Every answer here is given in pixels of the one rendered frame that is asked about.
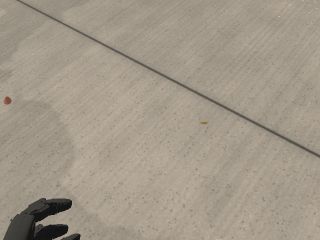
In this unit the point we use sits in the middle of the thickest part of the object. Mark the left robot hand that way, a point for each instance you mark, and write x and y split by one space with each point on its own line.
23 225

